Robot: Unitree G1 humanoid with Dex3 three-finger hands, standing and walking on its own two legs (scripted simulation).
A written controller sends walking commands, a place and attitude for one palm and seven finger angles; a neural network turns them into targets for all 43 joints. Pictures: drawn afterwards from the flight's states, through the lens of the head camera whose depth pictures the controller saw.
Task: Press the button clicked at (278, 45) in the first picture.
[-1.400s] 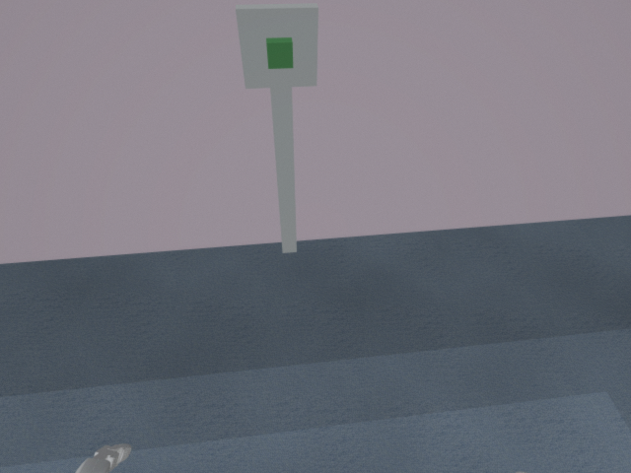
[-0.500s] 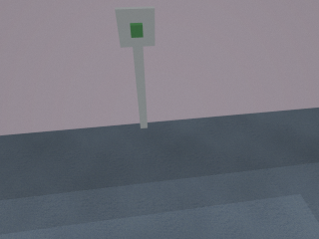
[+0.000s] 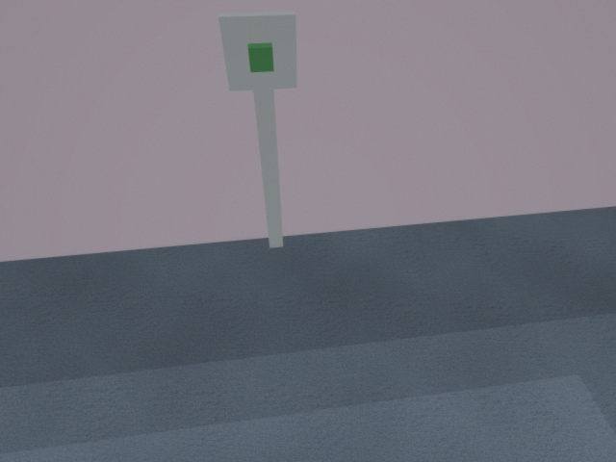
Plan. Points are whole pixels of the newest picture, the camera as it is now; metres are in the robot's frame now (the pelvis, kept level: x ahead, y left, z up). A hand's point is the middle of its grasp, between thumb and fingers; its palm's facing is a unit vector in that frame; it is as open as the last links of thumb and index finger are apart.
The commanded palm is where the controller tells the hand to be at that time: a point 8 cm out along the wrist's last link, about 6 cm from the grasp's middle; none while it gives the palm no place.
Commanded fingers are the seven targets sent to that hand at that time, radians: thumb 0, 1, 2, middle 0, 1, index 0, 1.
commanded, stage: look at it before walking up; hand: left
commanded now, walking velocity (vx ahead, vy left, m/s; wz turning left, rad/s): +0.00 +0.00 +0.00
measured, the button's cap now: (261, 57) +1.04 +0.19 +0.06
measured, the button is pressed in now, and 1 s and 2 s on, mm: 0 0 0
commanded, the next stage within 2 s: walk to a spot facing it in 0.14 s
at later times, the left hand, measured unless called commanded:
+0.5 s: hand out of the picture +0.06 +0.21 -0.17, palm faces -0.10 -0.96 -0.26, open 7.4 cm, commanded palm none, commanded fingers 0.00 0.90 0.90 -0.20 -0.30 -0.20 -0.30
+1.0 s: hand (243, 449) +0.18 +0.11 -0.17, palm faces -0.24 -0.96 -0.18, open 7.4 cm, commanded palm none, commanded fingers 0.00 0.90 0.90 -0.20 -0.30 -0.20 -0.30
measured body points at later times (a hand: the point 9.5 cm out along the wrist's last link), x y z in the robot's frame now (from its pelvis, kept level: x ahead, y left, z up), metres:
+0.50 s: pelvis +0.03 -0.01 -0.01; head +0.02 -0.02 +0.44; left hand +0.06 +0.26 -0.15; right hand +0.05 -0.28 -0.16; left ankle -0.01 +0.12 -0.75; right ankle +0.00 -0.11 -0.73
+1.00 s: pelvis +0.17 -0.06 +0.00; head +0.18 -0.07 +0.45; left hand +0.19 +0.16 -0.15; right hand +0.20 -0.32 -0.14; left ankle +0.31 +0.05 -0.68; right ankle +0.07 -0.13 -0.75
